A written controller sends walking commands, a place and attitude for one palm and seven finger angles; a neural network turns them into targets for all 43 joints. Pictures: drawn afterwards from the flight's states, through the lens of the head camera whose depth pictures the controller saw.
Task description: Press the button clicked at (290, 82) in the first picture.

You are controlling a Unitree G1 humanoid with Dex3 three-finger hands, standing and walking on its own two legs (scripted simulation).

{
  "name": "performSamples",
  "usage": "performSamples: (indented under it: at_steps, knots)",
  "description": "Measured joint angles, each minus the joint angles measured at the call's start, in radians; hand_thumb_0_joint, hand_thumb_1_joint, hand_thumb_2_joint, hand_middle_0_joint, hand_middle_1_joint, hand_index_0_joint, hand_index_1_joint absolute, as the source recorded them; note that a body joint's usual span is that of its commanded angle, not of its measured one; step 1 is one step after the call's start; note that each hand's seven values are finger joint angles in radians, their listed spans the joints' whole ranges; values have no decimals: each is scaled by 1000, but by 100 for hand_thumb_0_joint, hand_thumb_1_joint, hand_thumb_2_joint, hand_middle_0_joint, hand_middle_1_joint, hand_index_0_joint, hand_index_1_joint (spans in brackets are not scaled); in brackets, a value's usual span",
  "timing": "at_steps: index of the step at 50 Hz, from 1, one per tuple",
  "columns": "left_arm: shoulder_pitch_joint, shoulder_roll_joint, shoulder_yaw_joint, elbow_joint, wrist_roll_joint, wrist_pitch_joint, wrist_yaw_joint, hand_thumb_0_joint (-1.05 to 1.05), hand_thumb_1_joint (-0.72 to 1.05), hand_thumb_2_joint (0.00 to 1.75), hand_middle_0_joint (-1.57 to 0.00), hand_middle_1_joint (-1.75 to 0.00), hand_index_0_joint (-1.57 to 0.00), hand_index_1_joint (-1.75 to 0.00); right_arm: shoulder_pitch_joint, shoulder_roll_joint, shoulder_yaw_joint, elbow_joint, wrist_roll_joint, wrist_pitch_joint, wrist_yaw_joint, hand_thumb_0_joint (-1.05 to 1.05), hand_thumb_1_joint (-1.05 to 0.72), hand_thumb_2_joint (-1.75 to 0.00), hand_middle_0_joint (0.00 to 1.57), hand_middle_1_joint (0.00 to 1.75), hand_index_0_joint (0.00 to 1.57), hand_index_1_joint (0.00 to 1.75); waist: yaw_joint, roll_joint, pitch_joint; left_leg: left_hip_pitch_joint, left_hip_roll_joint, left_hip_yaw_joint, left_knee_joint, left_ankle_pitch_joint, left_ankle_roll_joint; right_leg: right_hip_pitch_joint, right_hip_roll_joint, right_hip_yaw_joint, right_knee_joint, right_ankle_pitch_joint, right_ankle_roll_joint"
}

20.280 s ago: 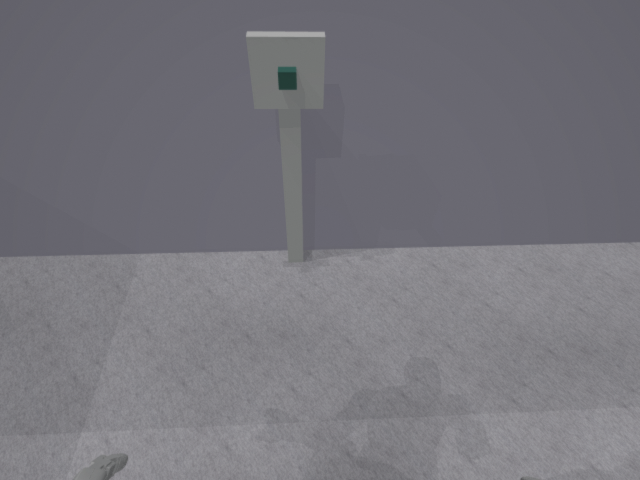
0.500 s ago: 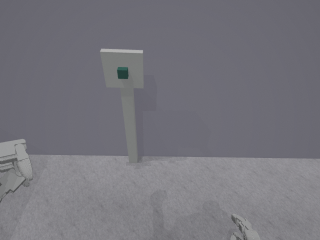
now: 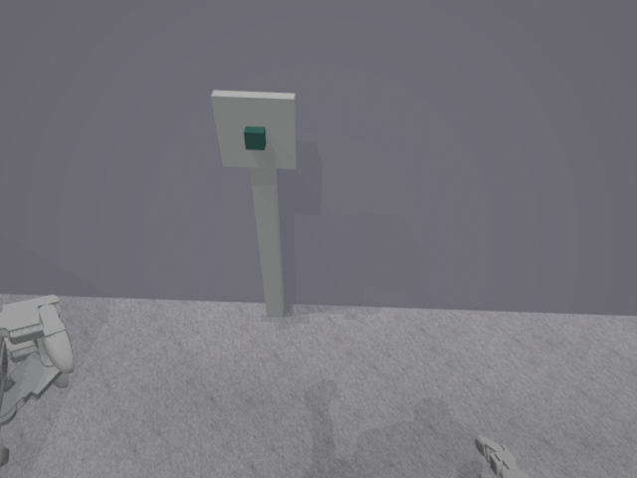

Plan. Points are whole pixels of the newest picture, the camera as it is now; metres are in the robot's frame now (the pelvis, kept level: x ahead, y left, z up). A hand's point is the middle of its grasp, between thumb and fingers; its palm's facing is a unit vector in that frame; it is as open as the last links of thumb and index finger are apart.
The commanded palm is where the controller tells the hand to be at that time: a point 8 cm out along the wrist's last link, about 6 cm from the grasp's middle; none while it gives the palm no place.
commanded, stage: let the arm hang, fingers relaxed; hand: left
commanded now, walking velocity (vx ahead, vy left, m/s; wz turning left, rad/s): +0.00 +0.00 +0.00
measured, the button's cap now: (255, 137) +0.81 +0.19 +0.02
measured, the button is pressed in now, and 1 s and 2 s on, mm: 0 0 0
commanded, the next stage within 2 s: stand and wait in 1.10 s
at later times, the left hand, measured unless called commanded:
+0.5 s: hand out of the picture -0.01 +0.22 -0.17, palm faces +0.07 -0.97 -0.25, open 4.7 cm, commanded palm none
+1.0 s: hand out of the picture +0.00 +0.20 -0.17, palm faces +0.05 -0.98 -0.20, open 7.3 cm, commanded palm none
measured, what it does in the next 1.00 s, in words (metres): stands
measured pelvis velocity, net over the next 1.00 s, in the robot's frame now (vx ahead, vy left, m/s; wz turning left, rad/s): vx -0.01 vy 0.03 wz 0.02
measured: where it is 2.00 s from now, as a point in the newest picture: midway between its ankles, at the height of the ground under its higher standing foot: outside the picture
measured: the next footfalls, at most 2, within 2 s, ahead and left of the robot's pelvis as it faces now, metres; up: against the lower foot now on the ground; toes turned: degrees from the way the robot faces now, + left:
none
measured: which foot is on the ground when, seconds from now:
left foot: down 0.00-1.00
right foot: down 0.00-1.00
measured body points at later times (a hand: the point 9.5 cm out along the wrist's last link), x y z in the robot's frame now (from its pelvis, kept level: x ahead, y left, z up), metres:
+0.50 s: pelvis -0.01 +0.02 +0.00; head +0.00 +0.02 +0.45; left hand -0.02 +0.27 -0.15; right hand +0.02 -0.22 -0.15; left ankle +0.01 +0.13 -0.74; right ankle +0.03 -0.08 -0.74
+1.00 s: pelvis -0.01 +0.03 +0.01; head +0.00 +0.02 +0.45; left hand -0.01 +0.25 -0.15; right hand -0.03 -0.18 -0.16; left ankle +0.01 +0.13 -0.74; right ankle +0.03 -0.08 -0.74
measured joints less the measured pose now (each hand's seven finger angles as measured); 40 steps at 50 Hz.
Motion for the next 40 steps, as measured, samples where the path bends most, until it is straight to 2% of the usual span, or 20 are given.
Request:
performSamples:
  at_steps: [1,2,3,5,7,10,12,13,16,23,33,40]
  knots:
    - [-22,3,-19,41,16,-4,-15,1,89,90,-131,-150,-131,-150,0,-9,-10,9,-1,-19,21,2,-91,-90,20,30,20,30,0,5,-4,13,1,-7,-53,56,3,-12,-5,-8,15,-7,4]
    - [-67,1,-54,120,28,17,-38,1,89,90,-131,-150,-131,-150,-2,-29,-22,17,-1,-22,45,1,-91,-90,20,30,20,30,4,27,-8,23,4,-27,-94,116,3,-36,-5,-21,53,-25,10]
    - [-116,-11,-92,224,32,57,-61,0,89,90,-131,-150,-131,-150,-11,-51,-28,28,-1,-11,59,1,-91,-90,20,30,20,30,4,53,-15,28,4,-41,-113,64,-12,-68,-8,-30,104,-51,21]
    - [-216,-46,-153,484,39,155,-91,0,90,90,-128,-148,-129,-148,-51,-60,-33,73,-10,31,68,1,-91,-90,20,30,20,30,-4,57,-11,1,-26,-40,-80,-4,-19,-119,-24,-1,194,-123,42]
    - [-288,-91,-206,734,46,231,-108,0,90,90,-125,-145,-125,-145,-75,-53,-23,105,-21,59,68,1,-91,-90,20,30,20,30,-7,53,12,-1,-42,-35,-62,9,-18,-123,-29,22,213,-87,35]
    - [-313,-149,-288,1011,49,276,-128,1,91,90,-117,-138,-117,-138,-77,-21,-8,137,-17,85,69,1,-91,-90,20,29,20,30,-11,36,43,28,-37,-33,-82,13,-24,-97,-21,25,197,-98,16]
    - [-302,-179,-328,1140,45,273,-132,1,91,90,-112,-132,-112,-132,-65,7,-2,158,-14,102,70,1,-91,-90,20,29,20,30,-16,11,61,48,-32,-38,-106,24,-29,-73,-16,20,167,-87,10]
    - [-304,-181,-311,1179,46,257,-103,1,91,90,-108,-131,-109,-128,-54,22,-2,172,-12,107,69,1,-91,-90,20,29,20,30,-14,-3,70,54,-28,-45,-117,31,-31,-61,-12,13,149,-78,8]
    - [-322,-139,-302,1283,34,244,-107,1,90,90,-97,-125,-99,-118,-27,48,4,226,-12,119,66,1,-91,-90,20,29,20,30,5,-23,93,77,-15,-55,-161,58,-36,-26,3,3,81,-39,6]
    - [-310,-127,-324,1471,26,246,-125,1,91,90,-74,-95,-75,-92,9,14,-15,322,-10,133,53,1,-93,-90,20,30,20,30,13,22,101,116,-9,-47,-243,105,-23,30,14,10,-47,38,18]
    - [-315,-149,-332,1605,23,237,-126,1,91,90,-40,-53,-40,-52,44,26,-14,411,-9,125,50,1,-91,-90,20,29,20,30,13,39,88,149,-23,-30,-305,137,-9,52,1,28,-91,65,31]
    - [-339,-173,-332,1630,24,231,-122,0,91,90,-26,-37,-25,-36,52,54,-12,437,-9,120,48,1,-91,-90,20,29,20,30,6,37,81,153,-28,-22,-312,139,-5,48,-4,36,-86,63,35]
